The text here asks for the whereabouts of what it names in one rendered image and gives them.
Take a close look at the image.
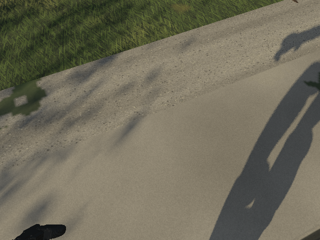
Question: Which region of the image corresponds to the robot left hand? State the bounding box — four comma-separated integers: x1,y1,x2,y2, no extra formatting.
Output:
12,224,66,240

